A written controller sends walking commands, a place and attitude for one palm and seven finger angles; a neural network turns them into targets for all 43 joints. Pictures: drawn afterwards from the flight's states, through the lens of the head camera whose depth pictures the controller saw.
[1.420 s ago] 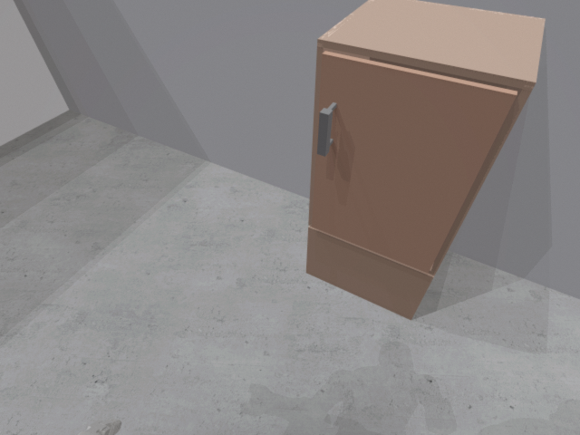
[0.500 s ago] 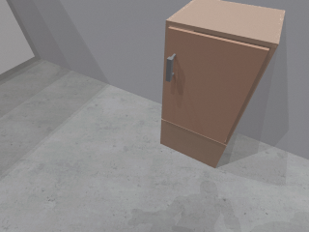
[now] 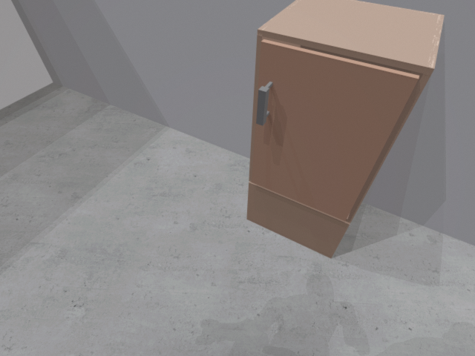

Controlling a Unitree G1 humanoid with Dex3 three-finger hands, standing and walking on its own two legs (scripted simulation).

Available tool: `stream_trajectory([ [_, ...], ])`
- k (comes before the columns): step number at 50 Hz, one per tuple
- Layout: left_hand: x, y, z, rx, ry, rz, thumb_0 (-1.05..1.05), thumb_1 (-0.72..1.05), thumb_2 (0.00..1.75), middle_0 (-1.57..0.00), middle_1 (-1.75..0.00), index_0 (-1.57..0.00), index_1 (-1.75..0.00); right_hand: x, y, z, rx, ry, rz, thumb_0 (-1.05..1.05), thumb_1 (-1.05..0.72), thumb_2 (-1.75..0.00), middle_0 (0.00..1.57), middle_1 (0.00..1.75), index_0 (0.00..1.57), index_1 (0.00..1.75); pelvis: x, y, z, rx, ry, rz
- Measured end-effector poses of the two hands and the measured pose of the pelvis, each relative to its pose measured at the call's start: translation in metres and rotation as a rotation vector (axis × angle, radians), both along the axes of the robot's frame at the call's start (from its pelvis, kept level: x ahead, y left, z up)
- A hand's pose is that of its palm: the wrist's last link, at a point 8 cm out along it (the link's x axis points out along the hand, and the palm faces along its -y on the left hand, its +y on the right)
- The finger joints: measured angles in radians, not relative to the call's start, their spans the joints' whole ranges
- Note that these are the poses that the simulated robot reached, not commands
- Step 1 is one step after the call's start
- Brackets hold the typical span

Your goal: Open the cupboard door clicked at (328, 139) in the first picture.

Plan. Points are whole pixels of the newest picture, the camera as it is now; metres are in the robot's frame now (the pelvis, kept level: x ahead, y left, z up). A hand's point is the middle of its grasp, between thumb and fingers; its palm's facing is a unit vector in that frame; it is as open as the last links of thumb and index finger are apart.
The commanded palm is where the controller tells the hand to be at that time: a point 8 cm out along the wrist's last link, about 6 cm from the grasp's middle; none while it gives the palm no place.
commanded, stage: look at it before walking up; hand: left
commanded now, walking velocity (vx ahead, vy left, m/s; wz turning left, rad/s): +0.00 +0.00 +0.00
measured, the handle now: (265, 103) +0.82 -0.04 -0.03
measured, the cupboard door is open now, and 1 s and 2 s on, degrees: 0 0 0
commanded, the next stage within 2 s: turn to face it in 0.02 s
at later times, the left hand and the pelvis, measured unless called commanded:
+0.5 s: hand out of the picture +0.06 +0.19 -0.18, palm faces -0.16 -0.95 -0.29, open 7.4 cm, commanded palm none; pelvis -0.02 -0.02 -0.02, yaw -11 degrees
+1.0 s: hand out of the picture +0.07 +0.16 -0.17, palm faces -0.28 -0.93 -0.24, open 7.4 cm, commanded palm none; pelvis -0.03 -0.01 -0.01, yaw -21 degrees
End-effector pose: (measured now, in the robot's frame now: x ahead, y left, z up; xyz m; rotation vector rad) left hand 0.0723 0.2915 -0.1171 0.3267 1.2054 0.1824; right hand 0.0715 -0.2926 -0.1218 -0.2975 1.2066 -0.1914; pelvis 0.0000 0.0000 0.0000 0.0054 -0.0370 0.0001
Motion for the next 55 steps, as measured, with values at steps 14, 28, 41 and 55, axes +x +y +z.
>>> stream_trajectory([
  [14, -0.001, -0.004, -0.005, 0.001, 0.029, -0.008, 0.01, 0.9, 0.9, -0.2, -0.3, -0.2, -0.3, 0.0, 0.006, -0.004, 0.009, -0.025, -0.035, 0.0, -0.9, -0.89, 0.2, 0.29, 0.2, 0.3, -0.002, 0.001, -0.003, 0.002, 0.006, -0.047],
  [28, -0.008, -0.07, -0.028, -0.044, 0.079, -0.124, 0.01, 0.9, 0.9, -0.2, -0.3, -0.2, -0.3, -0.072, 0.01, -0.056, 0.135, 0.013, -0.233, 0.0, -0.9, -0.89, 0.2, 0.3, 0.21, 0.3, -0.021, -0.026, -0.03, 0.034, 0.002, -0.213],
  [41, -0.013, -0.103, -0.011, -0.077, 0.098, -0.183, 0.01, 0.9, 0.9, -0.21, -0.3, -0.21, -0.3, -0.107, -0.009, -0.026, 0.104, 0.006, -0.347, 0.0, -0.91, -0.89, 0.2, 0.29, 0.2, 0.3, -0.031, -0.035, -0.004, 0.041, 0.043, -0.304],
  [55, 0.019, -0.065, -0.032, -0.122, 0.06, -0.271, 0.01, 0.9, 0.9, -0.21, -0.3, -0.2, -0.3, -0.124, 0.042, -0.01, 0.049, -0.071, -0.427, 0.0, -0.91, -0.89, 0.19, 0.29, 0.2, 0.3, -0.032, 0.01, -0.011, -0.008, 0.05, -0.394],
])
